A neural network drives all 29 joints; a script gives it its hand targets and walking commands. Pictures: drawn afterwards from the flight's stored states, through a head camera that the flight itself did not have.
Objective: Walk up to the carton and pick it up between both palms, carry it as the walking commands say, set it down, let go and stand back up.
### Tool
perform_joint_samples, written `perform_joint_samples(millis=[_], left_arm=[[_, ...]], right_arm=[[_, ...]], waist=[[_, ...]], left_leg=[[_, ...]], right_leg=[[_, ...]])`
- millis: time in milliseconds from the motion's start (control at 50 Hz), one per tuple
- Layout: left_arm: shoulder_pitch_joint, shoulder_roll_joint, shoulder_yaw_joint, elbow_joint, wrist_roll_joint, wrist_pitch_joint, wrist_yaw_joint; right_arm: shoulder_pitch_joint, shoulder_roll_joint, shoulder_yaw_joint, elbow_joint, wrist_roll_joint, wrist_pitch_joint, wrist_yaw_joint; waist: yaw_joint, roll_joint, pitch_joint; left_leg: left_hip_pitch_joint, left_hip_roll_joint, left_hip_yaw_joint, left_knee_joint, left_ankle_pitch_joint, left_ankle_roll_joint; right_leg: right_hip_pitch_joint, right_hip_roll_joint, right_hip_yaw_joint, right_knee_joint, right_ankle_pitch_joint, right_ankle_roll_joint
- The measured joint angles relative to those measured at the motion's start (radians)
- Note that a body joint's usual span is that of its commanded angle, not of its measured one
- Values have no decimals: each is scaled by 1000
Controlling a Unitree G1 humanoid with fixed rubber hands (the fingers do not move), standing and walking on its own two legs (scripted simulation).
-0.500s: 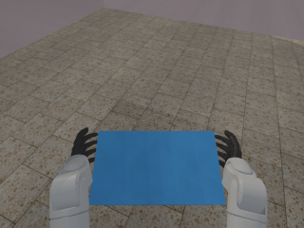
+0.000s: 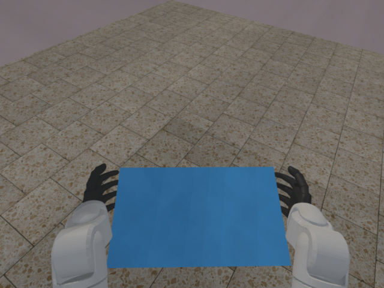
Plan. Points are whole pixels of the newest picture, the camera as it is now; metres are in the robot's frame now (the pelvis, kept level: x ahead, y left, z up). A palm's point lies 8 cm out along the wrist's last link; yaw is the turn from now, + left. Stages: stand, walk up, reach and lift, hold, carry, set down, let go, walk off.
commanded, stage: carry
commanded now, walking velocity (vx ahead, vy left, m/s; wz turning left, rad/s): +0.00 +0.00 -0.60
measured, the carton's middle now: (196, 221) +0.25 +0.00 +0.01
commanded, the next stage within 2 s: none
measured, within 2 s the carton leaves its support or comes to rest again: neither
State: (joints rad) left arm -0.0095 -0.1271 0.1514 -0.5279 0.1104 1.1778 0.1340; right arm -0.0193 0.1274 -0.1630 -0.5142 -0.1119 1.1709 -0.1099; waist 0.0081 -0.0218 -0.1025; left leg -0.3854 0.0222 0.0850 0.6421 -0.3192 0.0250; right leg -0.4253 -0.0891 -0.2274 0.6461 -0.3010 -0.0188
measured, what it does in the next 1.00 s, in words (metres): lifts its right foot, turning right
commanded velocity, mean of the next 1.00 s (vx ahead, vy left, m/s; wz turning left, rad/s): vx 0.00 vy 0.12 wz -0.60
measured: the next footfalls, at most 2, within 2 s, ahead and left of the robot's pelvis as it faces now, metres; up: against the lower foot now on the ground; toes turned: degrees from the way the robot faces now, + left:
right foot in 1.08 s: -0.07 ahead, -0.02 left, +0.00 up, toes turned -37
left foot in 1.46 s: +0.14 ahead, +0.22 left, +0.00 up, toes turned -38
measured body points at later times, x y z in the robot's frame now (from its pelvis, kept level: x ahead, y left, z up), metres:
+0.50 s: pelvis -0.01 +0.00 +0.00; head -0.01 +0.00 +0.45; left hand +0.27 +0.14 +0.09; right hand +0.21 -0.23 +0.09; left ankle +0.00 +0.10 -0.72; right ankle +0.04 -0.10 -0.72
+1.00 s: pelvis -0.02 +0.08 +0.01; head +0.00 +0.09 +0.46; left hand +0.29 +0.13 +0.10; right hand +0.12 -0.20 +0.11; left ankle -0.02 +0.13 -0.72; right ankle -0.11 -0.01 -0.68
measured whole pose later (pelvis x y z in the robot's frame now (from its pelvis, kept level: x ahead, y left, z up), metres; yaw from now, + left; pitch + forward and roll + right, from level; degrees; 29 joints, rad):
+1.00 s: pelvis -0.02 +0.08 +0.01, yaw -27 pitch +5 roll -2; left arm -0.03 -0.13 0.14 -0.58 0.10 1.18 0.13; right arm 0.01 0.13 -0.16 -0.60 -0.09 1.16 -0.13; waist 0.00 0.01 -0.07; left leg -0.29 0.08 0.34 0.55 -0.34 0.09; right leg -0.46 -0.04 -0.10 0.90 -0.46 0.00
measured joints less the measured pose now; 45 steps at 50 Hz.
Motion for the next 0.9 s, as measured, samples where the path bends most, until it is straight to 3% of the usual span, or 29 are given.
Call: perform_joint_samples(millis=[40, 100, 180, 460, 520, 580, 660, 700, 740, 800, 840, 900], left_arm=[[1, 0, 5, 4, -2, 5, 0], [-2, 0, 3, 13, -5, 5, 1], [-27, 1, 9, 21, -7, 6, -1], [-38, 0, 6, 32, -7, 0, -6], [-30, 0, -3, 20, -5, -10, -3], [-17, 0, -6, 1, -4, -17, -2], [-1, -1, -9, -34, -5, -20, 2], [7, 0, -3, -43, -4, -17, 1], [20, -1, 0, -52, -7, -11, -1], [9, 0, -3, -56, -12, 1, -3], [-3, 1, -8, -52, -13, 3, -2], [-19, 1, -13, -50, -11, 5, 1]], right_arm=[[5, 0, 4, 9, -2, -2, -1], [4, 0, 0, 11, -6, -1, 0], [-14, -1, -2, 5, -15, 6, -3], [-6, -1, -8, -12, 1, 9, -18], [-4, 0, -13, -19, 9, 1, -17], [-2, -1, -9, -23, 13, -10, -16], [6, -1, -1, -33, 17, -27, -11], [13, 1, 10, -26, 16, -37, -10], [23, 1, 18, -30, 15, -33, -10], [43, 2, 19, -52, 9, -34, -9], [46, 3, 12, -61, 9, -32, -8], [39, 2, 3, -71, 14, -27, -11]], waist=[[8, -3, -6], [19, 6, -18], [23, 17, -34], [-15, 12, -6], [-4, 3, 6], [10, -8, 17], [25, -26, 22], [26, -47, 26], [28, -18, 21], [30, 8, 24], [27, 12, 23], [16, 17, 24]], left_leg=[[22, -4, 0, -35, 11, 1], [57, 0, 6, -89, 33, -5], [65, 12, 31, -99, 36, -11], [5, 71, 127, 14, -30, -33], [-19, 43, 87, 59, -114, -63], [-34, 10, 36, 93, -138, -66], [33, -10, 28, -44, -86, -52], [68, -30, 62, -114, 15, -9], [79, -10, 83, -125, 24, 29], [105, 15, 115, -147, 21, 46], [114, 24, 140, -154, 21, 50], [114, 36, 181, -146, 11, 57]], right_leg=[[22, 18, 26, -44, 40, 7], [57, 33, 33, -109, 78, -20], [53, 48, 57, -121, 85, -24], [-49, 99, 154, -28, 77, -35], [-63, 104, 177, -38, 94, -33], [-69, 104, 208, -75, 130, -21], [-75, 100, 256, -115, 172, 10], [-79, 86, 282, -99, 134, 30], [-128, 88, 231, 89, -57, 31], [-177, 75, 182, 394, -121, 27], [-168, 61, 170, 465, -115, 34], [-126, 51, 160, 440, -126, 39]])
